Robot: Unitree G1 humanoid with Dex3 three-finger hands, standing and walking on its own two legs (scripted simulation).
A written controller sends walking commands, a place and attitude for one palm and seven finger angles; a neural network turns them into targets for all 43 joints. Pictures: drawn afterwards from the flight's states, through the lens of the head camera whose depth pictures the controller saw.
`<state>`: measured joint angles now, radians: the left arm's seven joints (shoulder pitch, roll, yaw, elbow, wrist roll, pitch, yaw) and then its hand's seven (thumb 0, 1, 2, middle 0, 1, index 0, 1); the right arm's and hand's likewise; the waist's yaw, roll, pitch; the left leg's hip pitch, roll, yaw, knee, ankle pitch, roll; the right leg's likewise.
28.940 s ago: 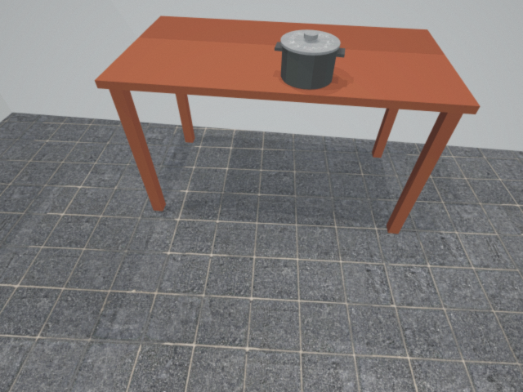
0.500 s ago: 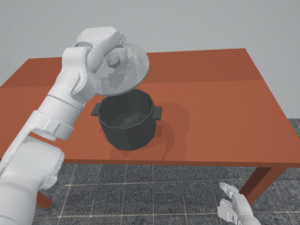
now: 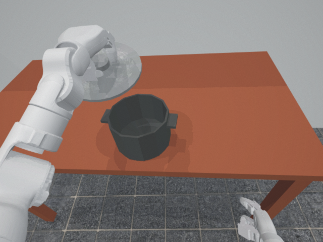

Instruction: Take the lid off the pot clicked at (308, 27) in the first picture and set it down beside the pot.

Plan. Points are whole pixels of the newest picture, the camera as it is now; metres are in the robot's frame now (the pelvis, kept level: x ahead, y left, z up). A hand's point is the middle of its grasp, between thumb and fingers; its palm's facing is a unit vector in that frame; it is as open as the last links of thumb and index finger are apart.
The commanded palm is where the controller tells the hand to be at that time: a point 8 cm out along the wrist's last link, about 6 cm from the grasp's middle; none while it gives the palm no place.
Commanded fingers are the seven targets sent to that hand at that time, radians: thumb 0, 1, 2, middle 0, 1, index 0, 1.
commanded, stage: move the lid sideways beside the pot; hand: left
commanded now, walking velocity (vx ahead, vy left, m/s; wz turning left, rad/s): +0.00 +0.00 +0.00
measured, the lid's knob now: (99, 62) +0.46 +0.17 +0.24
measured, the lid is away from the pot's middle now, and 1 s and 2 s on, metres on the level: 0.07 0.21 0.23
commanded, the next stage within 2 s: lower the lid onto the table in 1.50 s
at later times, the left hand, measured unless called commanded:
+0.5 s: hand (68, 66) +0.43 +0.23 +0.25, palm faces -0.12 +0.00 -0.99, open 7.3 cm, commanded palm +0.39 +0.24 +0.33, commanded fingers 0.00 0.60 1.10 -0.90 -0.92 -0.94 -0.93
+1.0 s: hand (37, 71) +0.42 +0.30 +0.25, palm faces -0.15 -0.02 -0.99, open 7.3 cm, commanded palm +0.39 +0.30 +0.33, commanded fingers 0.00 0.60 1.10 -0.90 -0.92 -0.94 -0.93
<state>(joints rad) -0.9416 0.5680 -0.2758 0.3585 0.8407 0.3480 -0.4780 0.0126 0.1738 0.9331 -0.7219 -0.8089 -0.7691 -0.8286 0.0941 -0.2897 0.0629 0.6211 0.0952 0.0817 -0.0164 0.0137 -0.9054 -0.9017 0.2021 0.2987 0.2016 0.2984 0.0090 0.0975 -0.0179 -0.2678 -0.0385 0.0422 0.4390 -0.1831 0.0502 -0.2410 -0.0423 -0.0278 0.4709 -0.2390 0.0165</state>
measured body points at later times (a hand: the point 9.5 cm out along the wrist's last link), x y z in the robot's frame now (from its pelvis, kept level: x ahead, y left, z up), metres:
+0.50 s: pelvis +0.00 +0.00 +0.00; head +0.01 -0.03 +0.45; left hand +0.43 +0.23 +0.31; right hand +0.16 -0.24 -0.11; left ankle +0.03 +0.09 -0.74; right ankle +0.00 -0.13 -0.74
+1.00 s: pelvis +0.00 +0.02 +0.00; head +0.03 +0.00 +0.45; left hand +0.42 +0.30 +0.30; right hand +0.16 -0.23 -0.11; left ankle +0.03 +0.09 -0.74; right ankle +0.00 -0.13 -0.74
